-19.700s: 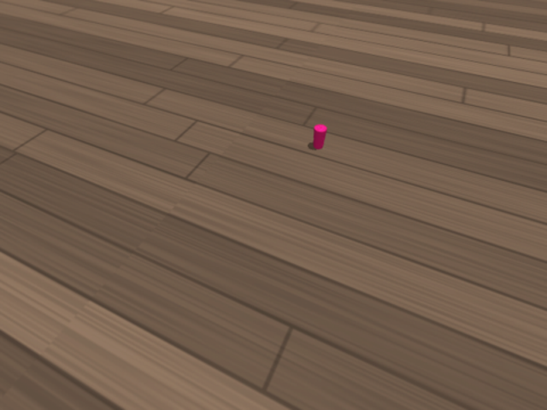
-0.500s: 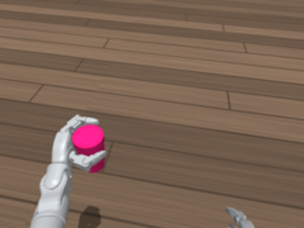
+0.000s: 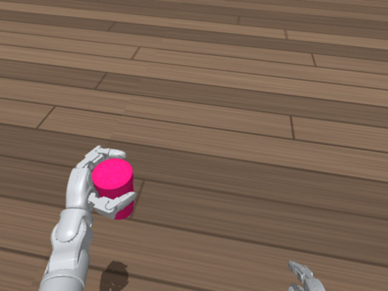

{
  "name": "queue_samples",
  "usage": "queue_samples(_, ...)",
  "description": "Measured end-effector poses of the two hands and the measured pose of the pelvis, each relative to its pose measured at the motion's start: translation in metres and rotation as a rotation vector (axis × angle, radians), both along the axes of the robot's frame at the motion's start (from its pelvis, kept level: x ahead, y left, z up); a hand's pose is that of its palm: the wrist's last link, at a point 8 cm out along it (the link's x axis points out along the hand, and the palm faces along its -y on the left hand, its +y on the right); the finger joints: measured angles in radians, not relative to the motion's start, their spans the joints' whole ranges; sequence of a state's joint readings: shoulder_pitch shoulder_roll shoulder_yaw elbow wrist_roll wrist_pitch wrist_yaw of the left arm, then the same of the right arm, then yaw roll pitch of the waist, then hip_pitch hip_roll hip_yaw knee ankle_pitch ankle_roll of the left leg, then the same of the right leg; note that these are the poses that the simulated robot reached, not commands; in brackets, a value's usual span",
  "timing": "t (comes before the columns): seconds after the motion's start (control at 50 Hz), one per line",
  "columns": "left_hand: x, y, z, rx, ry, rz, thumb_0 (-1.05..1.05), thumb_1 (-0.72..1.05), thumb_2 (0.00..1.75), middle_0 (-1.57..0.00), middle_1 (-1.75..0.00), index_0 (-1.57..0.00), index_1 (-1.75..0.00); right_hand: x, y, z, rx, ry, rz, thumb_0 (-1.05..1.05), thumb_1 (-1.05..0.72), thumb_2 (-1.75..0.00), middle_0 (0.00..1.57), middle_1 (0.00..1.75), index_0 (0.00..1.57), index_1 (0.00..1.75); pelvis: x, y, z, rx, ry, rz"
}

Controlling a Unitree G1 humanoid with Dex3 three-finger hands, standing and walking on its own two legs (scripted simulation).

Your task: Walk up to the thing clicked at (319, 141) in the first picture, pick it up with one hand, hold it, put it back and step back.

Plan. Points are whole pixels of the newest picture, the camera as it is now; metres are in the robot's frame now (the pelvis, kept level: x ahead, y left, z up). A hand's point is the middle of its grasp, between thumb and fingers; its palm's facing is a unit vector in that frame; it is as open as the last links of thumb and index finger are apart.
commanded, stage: hold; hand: left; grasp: from the side
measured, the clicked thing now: (116, 192) +0.32 +0.17 +0.02
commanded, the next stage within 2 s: crouch in 0.98 s
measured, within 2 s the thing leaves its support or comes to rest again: neither
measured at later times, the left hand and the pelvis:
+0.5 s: hand (114, 181) +0.33 +0.17 +0.05, palm faces +0.02 -1.00 +0.02, open 10.4 cm; pelvis +0.00 +0.00 +0.00, yaw +0 degrees
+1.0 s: hand (115, 184) +0.32 +0.17 +0.05, palm faces +0.02 -1.00 +0.01, open 10.4 cm; pelvis +0.00 +0.00 +0.00, yaw +0 degrees
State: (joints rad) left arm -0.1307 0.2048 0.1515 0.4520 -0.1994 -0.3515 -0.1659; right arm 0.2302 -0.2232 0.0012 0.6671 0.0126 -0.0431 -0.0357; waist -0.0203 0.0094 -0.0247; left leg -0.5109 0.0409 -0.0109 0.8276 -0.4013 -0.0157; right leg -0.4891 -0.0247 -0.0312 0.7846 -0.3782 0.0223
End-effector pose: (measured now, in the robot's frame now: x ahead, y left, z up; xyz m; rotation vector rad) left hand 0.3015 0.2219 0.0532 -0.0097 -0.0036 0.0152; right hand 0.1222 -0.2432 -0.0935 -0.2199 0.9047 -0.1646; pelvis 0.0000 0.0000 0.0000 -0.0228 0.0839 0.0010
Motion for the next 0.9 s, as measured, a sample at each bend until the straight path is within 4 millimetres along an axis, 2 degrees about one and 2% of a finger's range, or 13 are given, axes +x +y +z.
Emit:
queue_samples(0.26, 0.009, 0.0034, 0.001, -0.006, -0.005, 0.0, 0.04, -0.39, 1.09, -0.79, -1.04, -0.66, -1.01, -0.0007, 0.0016, 0.0001, -0.002, 0.009, -0.005, 0.01, -0.91, -0.9, 0.2, 0.3, 0.2, 0.3, 0.0022, 0.002, -0.0002, -0.002, 0.003, -0.001)
queue_samples(0.6, 0.0039, 0.0034, 0.0024, 0.003, -0.01, 0.01, 0.04, -0.39, 1.09, -0.79, -1.04, -0.66, -1.02, -0.0015, 0.0022, -0.0006, 0.008, 0.009, -0.004, 0.01, -0.91, -0.91, 0.2, 0.3, 0.2, 0.3, 0.0022, 0.0012, 0.0, -0.001, -0.002, -0.001)
queue_samples(0.76, 0.0012, -0.0008, -0.0034, -0.005, 0.016, -0.003, 0.04, -0.39, 1.09, -0.79, -1.04, -0.66, -1.02, -0.001, -0.0006, -0.0013, 0.007, 0.004, 0.004, 0.01, -0.91, -0.91, 0.2, 0.3, 0.2, 0.3, -0.0003, -0.0003, -0.0009, -0.001, 0.001, 0.002)
queue_samples(0.9, 0.0003, -0.003, 0.002, -0.001, -0.015, 0.0, 0.04, -0.39, 1.09, -0.79, -1.04, -0.66, -1.02, -0.0028, -0.0024, -0.001, 0.005, 0.004, 0.002, 0.01, -0.91, -0.91, 0.2, 0.3, 0.2, 0.3, -0.002, -0.0021, -0.0006, 0.001, -0.003, 0.0)
